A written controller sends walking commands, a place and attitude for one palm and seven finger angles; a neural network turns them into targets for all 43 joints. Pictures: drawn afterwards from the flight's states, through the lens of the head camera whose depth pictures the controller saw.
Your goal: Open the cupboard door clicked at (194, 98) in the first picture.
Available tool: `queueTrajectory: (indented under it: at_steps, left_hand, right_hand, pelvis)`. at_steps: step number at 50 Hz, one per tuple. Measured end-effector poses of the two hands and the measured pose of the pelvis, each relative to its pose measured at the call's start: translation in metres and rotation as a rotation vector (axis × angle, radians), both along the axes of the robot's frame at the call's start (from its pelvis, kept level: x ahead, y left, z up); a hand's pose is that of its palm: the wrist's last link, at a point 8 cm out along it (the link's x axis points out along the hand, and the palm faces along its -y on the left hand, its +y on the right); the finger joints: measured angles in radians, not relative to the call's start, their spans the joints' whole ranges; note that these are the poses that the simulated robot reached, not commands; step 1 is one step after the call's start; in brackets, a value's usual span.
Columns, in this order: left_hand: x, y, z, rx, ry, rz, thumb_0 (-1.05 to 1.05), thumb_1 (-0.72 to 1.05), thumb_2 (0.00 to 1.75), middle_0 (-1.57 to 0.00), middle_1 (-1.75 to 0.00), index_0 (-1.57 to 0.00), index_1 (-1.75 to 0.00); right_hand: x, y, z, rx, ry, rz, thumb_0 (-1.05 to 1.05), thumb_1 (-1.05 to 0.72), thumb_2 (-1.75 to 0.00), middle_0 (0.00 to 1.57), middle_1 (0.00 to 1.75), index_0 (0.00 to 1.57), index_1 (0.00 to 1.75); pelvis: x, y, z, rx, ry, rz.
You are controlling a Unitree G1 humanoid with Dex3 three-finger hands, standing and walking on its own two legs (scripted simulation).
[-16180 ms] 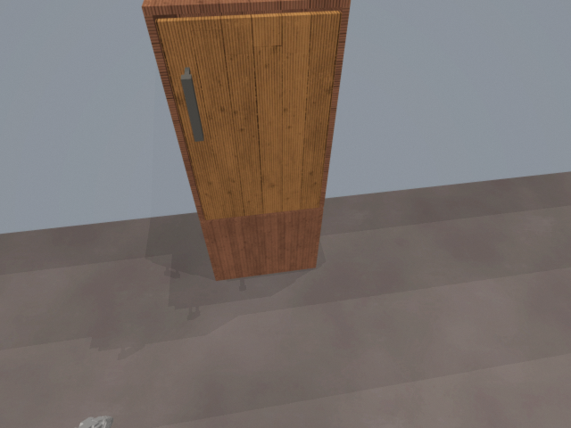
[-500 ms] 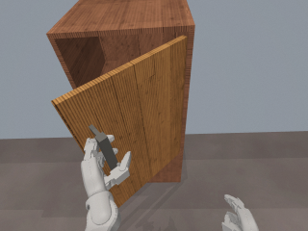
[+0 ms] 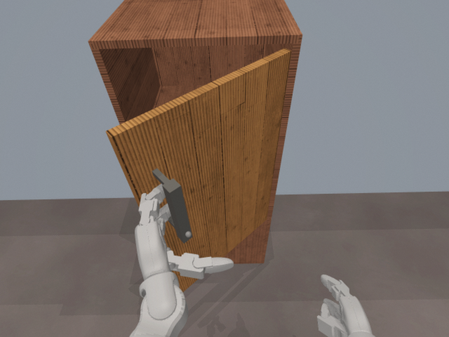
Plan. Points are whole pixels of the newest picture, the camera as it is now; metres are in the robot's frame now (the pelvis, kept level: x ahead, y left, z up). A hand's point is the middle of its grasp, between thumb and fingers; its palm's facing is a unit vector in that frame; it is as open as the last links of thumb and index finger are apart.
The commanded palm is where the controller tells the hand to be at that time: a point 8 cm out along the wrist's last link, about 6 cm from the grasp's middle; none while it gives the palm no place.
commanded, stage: open thumb and fingers to let go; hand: left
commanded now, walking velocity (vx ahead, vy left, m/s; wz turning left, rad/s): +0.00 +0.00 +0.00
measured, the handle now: (172, 207) +0.32 +0.12 +0.08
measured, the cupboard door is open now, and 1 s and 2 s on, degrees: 42 43 43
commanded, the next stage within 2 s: slide the hand sideways off the handle in 0.02 s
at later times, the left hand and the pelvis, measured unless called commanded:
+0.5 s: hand (188, 251) +0.23 +0.07 +0.09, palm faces -0.03 -1.00 +0.02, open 16.4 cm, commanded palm +0.20 +0.12 +0.09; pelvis -0.01 +0.04 -0.01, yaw -2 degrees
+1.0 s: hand (154, 278) +0.19 +0.12 +0.09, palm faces +0.04 -1.00 -0.01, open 16.3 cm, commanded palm +0.16 +0.17 +0.09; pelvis +0.01 +0.02 -0.02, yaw -2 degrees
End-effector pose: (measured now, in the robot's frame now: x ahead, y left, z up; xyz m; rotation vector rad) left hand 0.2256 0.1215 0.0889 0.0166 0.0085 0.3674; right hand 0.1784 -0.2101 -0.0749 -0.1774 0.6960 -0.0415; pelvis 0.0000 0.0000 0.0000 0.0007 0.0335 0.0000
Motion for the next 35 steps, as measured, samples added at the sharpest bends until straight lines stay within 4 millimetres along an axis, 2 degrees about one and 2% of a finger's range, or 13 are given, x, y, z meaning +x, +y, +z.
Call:
queueTrajectory:
  at_steps: [8,14,17,26,35]
  left_hand:
    - [0.01,0.003,0.001,0.011,0.003,-0.06,-0.01,-0.5,0.3,-0.22,-0.45,-0.22,-0.44]
    - [-0.003,0.012,-0.001,0.014,-0.026,-0.359,-0.01,-0.49,0.3,-0.14,-0.35,-0.11,-0.35]
    - [-0.008,0.01,-0.002,-0.022,-0.034,-0.428,-0.01,-0.5,0.3,-0.12,-0.33,-0.11,-0.33]
    - [-0.012,0.007,0.0,-0.037,-0.033,-0.399,-0.01,-0.5,0.3,-0.12,-0.3,-0.13,-0.3]
    - [-0.028,0.024,0.002,-0.027,-0.02,-0.371,-0.01,-0.5,0.3,-0.14,-0.3,-0.14,-0.3]
  right_hand:
    - [-0.001,0.025,0.001,0.023,-0.004,0.019,0.01,-0.9,-0.9,0.2,0.3,0.2,0.3]
    - [-0.014,0.035,0.0,0.028,-0.015,0.016,0.01,-0.9,-0.9,0.2,0.3,0.2,0.3]
    - [-0.021,0.038,-0.001,0.03,-0.024,0.002,0.01,-0.9,-0.9,0.2,0.3,0.2,0.3]
    - [-0.029,0.045,-0.004,0.039,-0.016,-0.01,0.01,-0.9,-0.9,0.2,0.3,0.2,0.3]
    - [-0.016,0.043,0.004,0.032,-0.042,0.001,0.01,-0.9,-0.9,0.2,0.3,0.2,0.3]
  pelvis:
    - [-0.005,0.017,-0.003,-0.007,-0.007,-0.011]
    - [-0.008,0.029,-0.006,-0.01,-0.009,-0.012]
    - [-0.009,0.035,-0.007,-0.013,-0.009,-0.017]
    - [-0.009,0.042,-0.01,-0.009,0.004,-0.037]
    - [-0.002,0.038,-0.01,-0.011,0.008,-0.042]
